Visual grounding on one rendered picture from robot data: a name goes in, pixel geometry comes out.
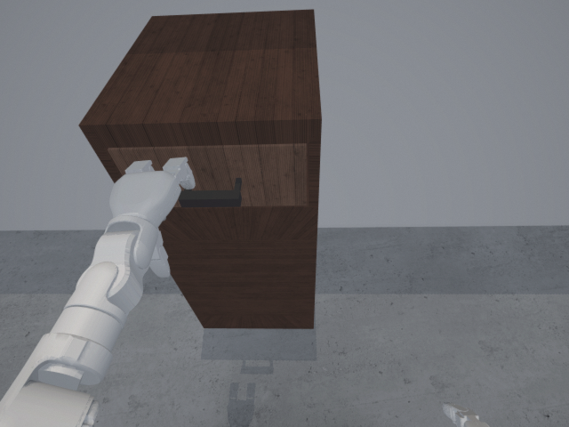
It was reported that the left robot upper arm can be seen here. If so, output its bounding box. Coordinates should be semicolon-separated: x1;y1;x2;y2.
0;380;100;427

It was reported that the drawer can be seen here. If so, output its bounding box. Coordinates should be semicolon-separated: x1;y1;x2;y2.
108;143;307;207

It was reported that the robot left forearm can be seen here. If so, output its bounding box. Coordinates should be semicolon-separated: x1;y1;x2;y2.
0;215;158;422

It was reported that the right robot hand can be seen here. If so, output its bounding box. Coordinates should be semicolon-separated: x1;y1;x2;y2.
443;402;490;427

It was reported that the handle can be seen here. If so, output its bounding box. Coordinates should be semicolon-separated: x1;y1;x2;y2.
178;178;242;207

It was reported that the left robot hand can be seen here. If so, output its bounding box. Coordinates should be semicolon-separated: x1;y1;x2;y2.
109;157;196;278

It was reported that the cabinet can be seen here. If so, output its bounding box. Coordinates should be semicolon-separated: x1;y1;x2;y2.
79;9;322;329

